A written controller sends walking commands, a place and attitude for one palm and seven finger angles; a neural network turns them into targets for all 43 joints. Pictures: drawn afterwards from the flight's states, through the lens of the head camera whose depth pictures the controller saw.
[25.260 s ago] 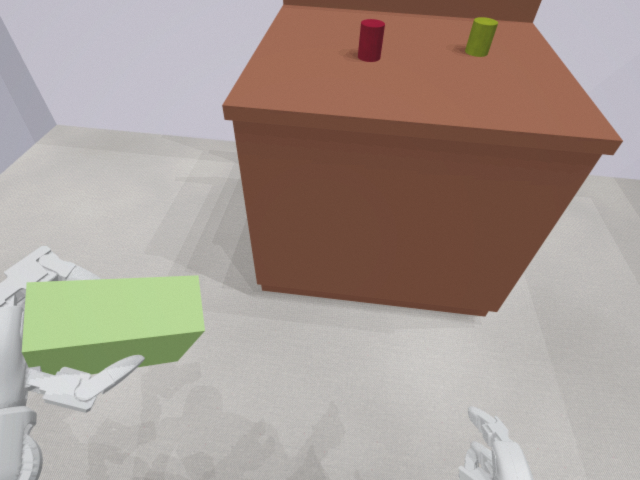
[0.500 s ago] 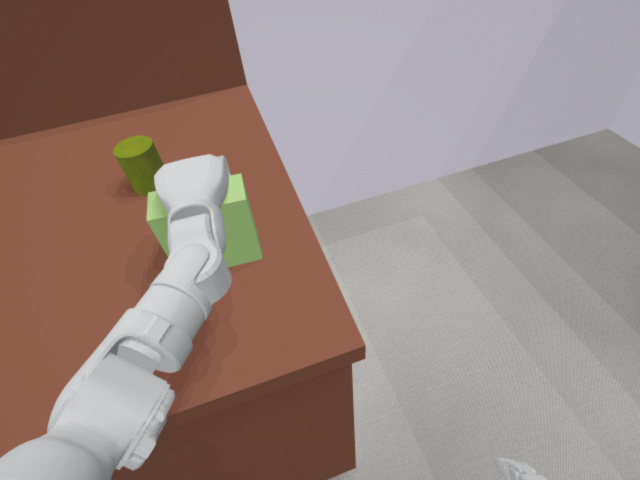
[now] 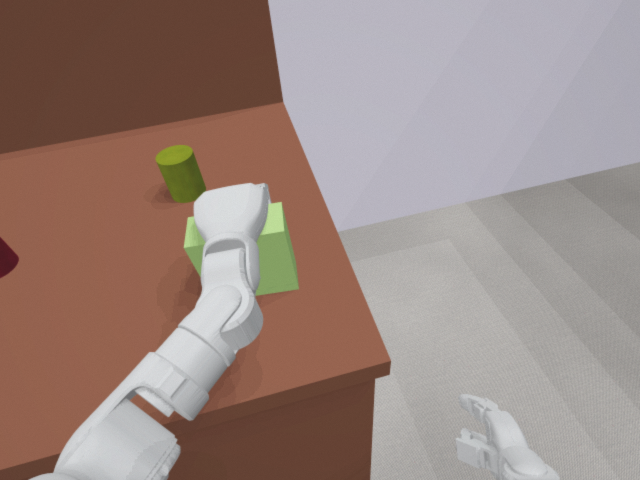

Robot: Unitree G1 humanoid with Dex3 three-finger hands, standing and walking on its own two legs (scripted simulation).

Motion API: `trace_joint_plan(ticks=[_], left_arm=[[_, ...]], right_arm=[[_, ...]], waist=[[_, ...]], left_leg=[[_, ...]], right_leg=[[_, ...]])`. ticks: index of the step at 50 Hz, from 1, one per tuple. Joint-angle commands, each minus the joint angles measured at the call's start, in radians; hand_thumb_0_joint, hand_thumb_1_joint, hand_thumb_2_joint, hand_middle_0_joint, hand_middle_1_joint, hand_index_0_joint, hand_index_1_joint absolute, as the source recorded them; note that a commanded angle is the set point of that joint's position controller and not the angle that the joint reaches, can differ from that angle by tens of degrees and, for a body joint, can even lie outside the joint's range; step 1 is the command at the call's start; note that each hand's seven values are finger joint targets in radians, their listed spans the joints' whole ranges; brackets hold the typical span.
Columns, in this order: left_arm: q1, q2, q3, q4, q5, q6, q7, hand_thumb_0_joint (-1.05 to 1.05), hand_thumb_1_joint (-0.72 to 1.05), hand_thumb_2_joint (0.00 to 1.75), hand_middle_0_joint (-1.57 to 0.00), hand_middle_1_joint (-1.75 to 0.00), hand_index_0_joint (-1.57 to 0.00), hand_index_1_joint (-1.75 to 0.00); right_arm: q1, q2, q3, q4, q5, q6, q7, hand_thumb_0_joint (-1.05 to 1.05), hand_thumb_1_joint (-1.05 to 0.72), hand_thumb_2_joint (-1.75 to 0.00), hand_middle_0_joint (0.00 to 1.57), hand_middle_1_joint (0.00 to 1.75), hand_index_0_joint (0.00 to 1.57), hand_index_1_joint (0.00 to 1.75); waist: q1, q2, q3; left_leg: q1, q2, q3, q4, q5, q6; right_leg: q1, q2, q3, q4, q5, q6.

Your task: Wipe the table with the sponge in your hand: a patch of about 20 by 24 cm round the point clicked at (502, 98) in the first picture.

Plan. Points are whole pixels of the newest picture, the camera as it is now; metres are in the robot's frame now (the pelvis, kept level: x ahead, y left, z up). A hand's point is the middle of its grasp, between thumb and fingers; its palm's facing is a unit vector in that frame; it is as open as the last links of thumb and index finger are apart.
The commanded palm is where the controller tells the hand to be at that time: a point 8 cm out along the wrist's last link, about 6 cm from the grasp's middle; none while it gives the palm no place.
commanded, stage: wipe back along the third lane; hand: left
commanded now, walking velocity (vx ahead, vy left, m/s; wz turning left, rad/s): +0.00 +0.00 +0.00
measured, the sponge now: (250, 265) +0.38 +0.15 +0.07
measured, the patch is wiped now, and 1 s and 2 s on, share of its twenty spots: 0.95 1.00 1.00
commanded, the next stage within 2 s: slide back across to the middle lane in 0.80 s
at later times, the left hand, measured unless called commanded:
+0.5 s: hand (251, 269) +0.33 +0.13 +0.13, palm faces +0.15 -0.10 -0.98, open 9.7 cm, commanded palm +0.27 +0.12 +0.15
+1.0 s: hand (262, 294) +0.29 +0.10 +0.13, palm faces +0.18 -0.17 -0.97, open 9.7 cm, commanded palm +0.23 +0.12 +0.16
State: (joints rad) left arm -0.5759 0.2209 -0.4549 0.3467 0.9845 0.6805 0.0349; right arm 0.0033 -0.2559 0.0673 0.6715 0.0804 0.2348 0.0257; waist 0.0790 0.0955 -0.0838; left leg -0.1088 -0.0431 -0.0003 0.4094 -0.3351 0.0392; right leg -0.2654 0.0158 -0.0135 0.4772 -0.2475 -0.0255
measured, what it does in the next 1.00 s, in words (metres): stands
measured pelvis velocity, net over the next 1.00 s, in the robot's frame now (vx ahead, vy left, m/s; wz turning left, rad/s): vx -0.02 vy -0.03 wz -0.04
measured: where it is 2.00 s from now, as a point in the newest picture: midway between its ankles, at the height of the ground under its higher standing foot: outside the picture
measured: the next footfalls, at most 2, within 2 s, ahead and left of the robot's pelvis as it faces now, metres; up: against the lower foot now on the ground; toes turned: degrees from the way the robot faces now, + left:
none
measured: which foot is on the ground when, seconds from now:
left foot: down 0.00-1.00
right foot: down 0.00-1.00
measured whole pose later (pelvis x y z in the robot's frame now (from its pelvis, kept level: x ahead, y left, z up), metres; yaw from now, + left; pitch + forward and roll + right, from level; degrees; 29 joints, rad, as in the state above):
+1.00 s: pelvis -0.02 -0.03 +0.00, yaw -2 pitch -2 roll +1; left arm -0.19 0.27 -0.42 -0.15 0.96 0.65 0.07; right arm 0.00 -0.27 0.06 0.63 0.08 0.27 0.06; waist 0.09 0.13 -0.04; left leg -0.07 -0.01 0.03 0.43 -0.33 0.00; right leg -0.25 0.05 0.01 0.53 -0.24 -0.06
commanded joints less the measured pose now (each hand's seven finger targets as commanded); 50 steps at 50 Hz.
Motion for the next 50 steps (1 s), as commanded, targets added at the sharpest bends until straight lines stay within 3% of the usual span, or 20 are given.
trace_joint_plan(ticks=[1, 8, 11, 12, 14, 17, 19, 22, 25, 32, 35, 37, 38, 40, 42, 44, 46, 47, 48, 50], left_arm=[[-0.063, -0.001, 0.023, -0.151, -0.043, 0.005, -0.031, 0.00, 0.10, 1.30, -1.20, -1.60, -1.20, -1.60], [-0.002, -0.025, -0.009, -0.250, -0.050, 0.033, -0.032, 0.00, 0.10, 1.30, -1.20, -1.60, -1.20, -1.60], [0.005, -0.013, -0.003, -0.275, -0.051, 0.039, -0.030, 0.00, 0.10, 1.30, -1.20, -1.60, -1.20, -1.60], [0.007, 0.021, 0.035, -0.283, -0.056, 0.036, -0.024, 0.00, 0.10, 1.30, -1.20, -1.60, -1.20, -1.60], [0.024, -0.012, -0.001, -0.303, -0.054, 0.036, -0.023, 0.00, 0.10, 1.30, -1.20, -1.60, -1.20, -1.60], [0.027, 0.043, 0.049, -0.323, -0.059, 0.034, -0.016, 0.00, 0.10, 1.30, -1.20, -1.60, -1.20, -1.60], [0.041, -0.002, 0.002, -0.332, -0.053, 0.032, -0.016, 0.00, 0.10, 1.30, -1.20, -1.60, -1.20, -1.60], [0.077, 0.027, 0.028, -0.368, -0.057, 0.026, -0.013, 0.00, 0.10, 1.30, -1.20, -1.60, -1.20, -1.60], [0.097, -0.007, -0.012, -0.377, -0.055, 0.025, -0.016, 0.00, 0.10, 1.30, -1.20, -1.60, -1.20, -1.60], [0.162, 0.035, 0.029, -0.441, -0.063, 0.007, -0.005, 0.00, 0.10, 1.30, -1.20, -1.60, -1.20, -1.60], [0.187, -0.007, -0.019, -0.473, -0.062, 0.003, -0.009, 0.00, 0.10, 1.30, -1.20, -1.60, -1.20, -1.60], [0.203, 0.041, 0.026, -0.491, -0.068, -0.001, -0.004, 0.00, 0.10, 1.30, -1.20, -1.60, -1.20, -1.60], [0.197, 0.012, -0.003, -0.492, -0.065, -0.002, -0.004, 0.00, 0.10, 1.30, -1.20, -1.60, -1.20, -1.60], [0.241, 0.042, 0.031, -0.494, -0.070, -0.009, -0.001, 0.00, 0.10, 1.30, -1.20, -1.60, -1.20, -1.60], [0.238, 0.056, 0.044, -0.524, -0.070, -0.015, 0.002, 0.00, 0.10, 1.30, -1.20, -1.60, -1.20, -1.60], [0.259, 0.008, -0.006, -0.532, -0.069, -0.017, -0.002, 0.00, 0.10, 1.30, -1.20, -1.60, -1.20, -1.60], [0.279, 0.063, 0.049, -0.550, -0.071, -0.025, 0.005, 0.00, 0.10, 1.30, -1.20, -1.60, -1.20, -1.60], [0.285, 0.126, 0.113, -0.569, -0.072, -0.031, 0.014, 0.00, 0.10, 1.30, -1.20, -1.60, -1.20, -1.60], [0.277, 0.091, 0.080, -0.594, -0.066, -0.034, 0.013, 0.00, 0.10, 1.30, -1.20, -1.60, -1.20, -1.60], [0.327, 0.125, 0.122, -0.602, -0.080, -0.042, 0.013, 0.00, 0.10, 1.30, -1.20, -1.60, -1.20, -1.60]], right_arm=[[-0.182, -0.095, -0.034, -0.171, -0.002, -0.045, 0.017, 0.00, -0.90, -0.90, 0.20, 0.30, 0.20, 0.30], [-0.207, -0.095, -0.036, -0.180, 0.002, -0.040, 0.036, 0.00, -0.90, -0.90, 0.20, 0.30, 0.20, 0.30], [-0.210, -0.092, -0.034, -0.180, 0.002, -0.037, 0.036, 0.00, -0.90, -0.90, 0.20, 0.30, 0.20, 0.30], [-0.213, -0.101, -0.039, -0.178, 0.000, -0.033, 0.033, 0.00, -0.90, -0.90, 0.20, 0.30, 0.20, 0.30], [-0.213, -0.092, -0.035, -0.184, 0.003, -0.032, 0.037, 0.00, -0.90, -0.90, 0.20, 0.30, 0.20, 0.30], [-0.221, -0.099, -0.036, -0.185, -0.001, -0.028, 0.029, 0.00, -0.90, -0.90, 0.20, 0.30, 0.20, 0.30], [-0.219, -0.089, -0.032, -0.190, 0.003, -0.026, 0.032, 0.00, -0.90, -0.90, 0.20, 0.30, 0.20, 0.30], [-0.225, -0.095, -0.037, -0.197, 0.000, -0.023, 0.034, 0.00, -0.90, -0.90, 0.20, 0.30, 0.20, 0.30], [-0.225, -0.088, -0.033, -0.201, 0.004, -0.020, 0.036, 0.00, -0.90, -0.90, 0.20, 0.30, 0.20, 0.30], [-0.232, -0.091, -0.037, -0.213, 0.000, -0.018, 0.035, 0.00, -0.90, -0.90, 0.20, 0.30, 0.20, 0.30], [-0.236, -0.083, -0.036, -0.218, 0.003, -0.014, 0.039, 0.00, -0.90, -0.90, 0.20, 0.30, 0.20, 0.30], [-0.241, -0.090, -0.039, -0.222, 0.000, -0.014, 0.036, 0.00, -0.90, -0.90, 0.20, 0.30, 0.20, 0.30], [-0.241, -0.083, -0.035, -0.224, 0.002, -0.014, 0.036, 0.00, -0.90, -0.90, 0.20, 0.30, 0.20, 0.30], [-0.237, -0.082, -0.035, -0.225, 0.002, -0.017, 0.034, 0.00, -0.90, -0.90, 0.20, 0.30, 0.20, 0.30], [-0.240, -0.087, -0.039, -0.227, 0.000, -0.014, 0.032, 0.00, -0.90, -0.90, 0.20, 0.30, 0.20, 0.30], [-0.238, -0.078, -0.037, -0.230, 0.002, -0.015, 0.038, 0.00, -0.90, -0.90, 0.20, 0.30, 0.20, 0.30], [-0.238, -0.080, -0.037, -0.232, 0.000, -0.016, 0.035, 0.00, -0.90, -0.90, 0.20, 0.30, 0.20, 0.30], [-0.239, -0.087, -0.040, -0.228, -0.004, -0.017, 0.030, 0.00, -0.90, -0.90, 0.20, 0.30, 0.20, 0.30], [-0.247, -0.077, -0.036, -0.236, -0.005, -0.018, 0.031, 0.00, -0.90, -0.90, 0.20, 0.30, 0.20, 0.30], [-0.242, -0.075, -0.035, -0.234, -0.004, -0.020, 0.027, 0.00, -0.90, -0.90, 0.20, 0.30, 0.20, 0.30]], waist=[[-0.001, -0.185, -0.205], [0.002, -0.192, -0.162], [0.006, -0.194, -0.140], [0.009, -0.186, -0.134], [0.005, -0.200, -0.138], [0.010, -0.183, -0.118], [0.004, -0.194, -0.112], [0.013, -0.162, -0.119], [0.007, -0.182, -0.106], [0.018, -0.186, -0.104], [0.010, -0.191, -0.087], [0.017, -0.172, -0.079], [0.011, -0.188, -0.077], [0.020, -0.218, -0.074], [0.018, -0.191, -0.074], [0.012, -0.202, -0.069], [0.026, -0.202, -0.082], [0.032, -0.188, -0.089], [0.031, -0.187, -0.103], [0.035, -0.207, -0.083]], left_leg=[[-0.081, 0.005, 0.010, -0.017, 0.512, -0.024], [-0.082, 0.011, 0.004, -0.020, 0.469, -0.021], [-0.095, 0.011, 0.008, -0.027, 0.422, -0.015], [-0.099, 0.012, 0.002, -0.031, 0.405, -0.020], [-0.100, 0.013, 0.007, -0.027, 0.401, -0.015], [-0.116, 0.012, 0.005, -0.036, 0.345, -0.014], [-0.117, 0.012, 0.010, -0.037, 0.337, -0.012], [-0.119, 0.012, 0.006, -0.038, 0.328, -0.013], [-0.122, 0.012, 0.012, -0.037, 0.318, -0.009], [-0.140, 0.009, 0.012, -0.041, 0.275, -0.005], [-0.134, 0.010, 0.018, -0.037, 0.276, -0.002], [-0.139, 0.009, 0.016, -0.040, 0.251, -0.002], [-0.144, 0.009, 0.022, -0.036, 0.245, 0.000], [-0.150, 0.009, 0.021, -0.036, 0.245, 0.002], [-0.147, 0.009, 0.016, -0.038, 0.233, 0.001], [-0.143, 0.008, 0.022, -0.031, 0.242, 0.004], [-0.150, 0.007, 0.024, -0.032, 0.241, 0.004], [-0.152, 0.005, 0.019, -0.032, 0.230, 0.002], [-0.151, 0.003, 0.026, -0.030, 0.243, 0.005], [-0.150, 0.005, 0.023, -0.032, 0.247, 0.007]], right_leg=[[0.289, 0.011, 0.008, 0.033, 0.480, -0.047], [0.257, 0.017, 0.006, 0.034, 0.408, -0.048], [0.249, 0.018, 0.007, 0.027, 0.366, -0.047], [0.247, 0.022, 0.020, 0.020, 0.348, -0.051], [0.248, 0.019, 0.015, 0.026, 0.343, -0.047], [0.245, 0.021, 0.036, 0.011, 0.293, -0.049], [0.241, 0.018, 0.030, 0.012, 0.279, -0.045], [0.249, 0.022, 0.043, 0.011, 0.271, -0.050], [0.246, 0.019, 0.044, 0.009, 0.261, -0.044], [0.266, 0.020, 0.077, -0.003, 0.225, -0.043], [0.256, 0.016, 0.075, -0.006, 0.223, -0.036], [0.254, 0.019, 0.094, -0.014, 0.196, -0.039], [0.253, 0.013, 0.085, -0.013, 0.185, -0.033], [0.263, 0.014, 0.096, -0.017, 0.180, -0.030], [0.258, 0.017, 0.112, -0.022, 0.165, -0.035], [0.253, 0.013, 0.103, -0.020, 0.170, -0.029], [0.275, 0.011, 0.114, -0.021, 0.179, -0.028], [0.284, 0.014, 0.139, -0.023, 0.169, -0.032], [0.296, 0.007, 0.128, -0.019, 0.182, -0.028], [0.299, 0.007, 0.142, -0.028, 0.185, -0.025]])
